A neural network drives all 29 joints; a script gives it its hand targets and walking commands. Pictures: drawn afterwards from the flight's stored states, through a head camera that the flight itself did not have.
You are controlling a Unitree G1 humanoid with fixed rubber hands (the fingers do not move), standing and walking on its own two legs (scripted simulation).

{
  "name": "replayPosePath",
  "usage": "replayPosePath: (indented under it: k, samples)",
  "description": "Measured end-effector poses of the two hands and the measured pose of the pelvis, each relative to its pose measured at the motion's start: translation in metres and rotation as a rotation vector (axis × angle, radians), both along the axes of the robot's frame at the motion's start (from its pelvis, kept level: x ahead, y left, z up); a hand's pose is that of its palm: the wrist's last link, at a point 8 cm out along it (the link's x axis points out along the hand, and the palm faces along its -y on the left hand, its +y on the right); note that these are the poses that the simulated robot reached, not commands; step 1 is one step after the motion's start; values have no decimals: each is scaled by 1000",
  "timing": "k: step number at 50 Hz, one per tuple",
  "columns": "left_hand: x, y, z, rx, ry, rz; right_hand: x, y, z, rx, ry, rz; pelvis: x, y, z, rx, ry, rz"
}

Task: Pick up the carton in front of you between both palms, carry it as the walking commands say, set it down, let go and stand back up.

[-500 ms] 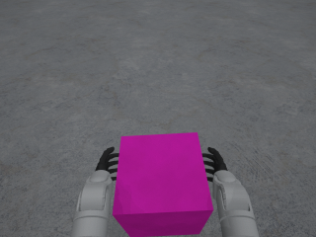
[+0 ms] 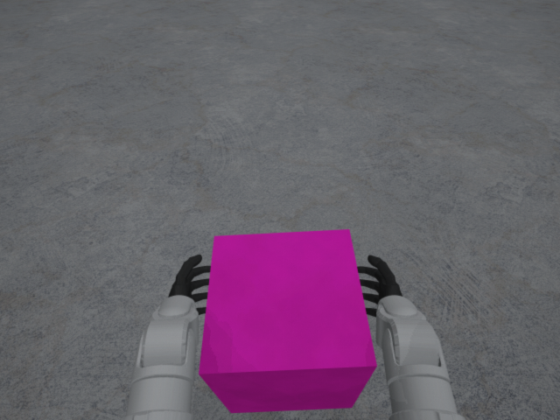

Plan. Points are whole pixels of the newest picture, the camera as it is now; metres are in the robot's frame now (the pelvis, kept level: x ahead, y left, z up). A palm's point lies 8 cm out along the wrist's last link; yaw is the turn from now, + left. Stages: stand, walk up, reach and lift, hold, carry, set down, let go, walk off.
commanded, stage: carry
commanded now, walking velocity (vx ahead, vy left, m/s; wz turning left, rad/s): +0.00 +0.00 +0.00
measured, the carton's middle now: (286, 326) +0.30 +0.00 -0.05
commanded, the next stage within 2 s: hold in 0.06 s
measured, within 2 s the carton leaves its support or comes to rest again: neither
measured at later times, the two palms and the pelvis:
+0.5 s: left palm (198, 279) +0.33 +0.13 +0.05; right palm (407, 326) +0.25 -0.16 +0.05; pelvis +0.01 +0.05 +0.02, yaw -14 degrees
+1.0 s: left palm (175, 273) +0.34 +0.17 +0.05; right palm (376, 313) +0.27 -0.12 +0.05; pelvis +0.01 +0.09 +0.01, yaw -16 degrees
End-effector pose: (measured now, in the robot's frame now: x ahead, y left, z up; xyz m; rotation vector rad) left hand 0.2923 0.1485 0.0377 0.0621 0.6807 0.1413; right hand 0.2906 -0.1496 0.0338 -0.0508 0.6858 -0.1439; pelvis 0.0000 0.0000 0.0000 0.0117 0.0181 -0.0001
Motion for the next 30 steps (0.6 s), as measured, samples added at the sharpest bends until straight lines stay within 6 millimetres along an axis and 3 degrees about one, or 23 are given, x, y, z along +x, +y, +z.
replayPosePath:
  k: [6,10,16,19,30]
  samples:
    - [-3,0,-2,-1,2,1,-2,0,-2,-1,4,3,0,0,1,3,-11,-3]
    - [-6,-3,-3,-11,11,-38,-11,-5,2,-14,16,-4,2,3,11,15,-59,-106]
    - [17,-35,7,-4,-11,-208,-34,-32,7,16,-16,-189,2,22,13,-15,-100,-177]
    - [28,-40,17,-3,-28,-253,-42,-34,13,20,-34,-240,4,32,14,-18,-105,-209]
    - [32,5,4,-39,26,-235,-34,10,17,-21,29,-216,10,71,16,-26,-118,-245]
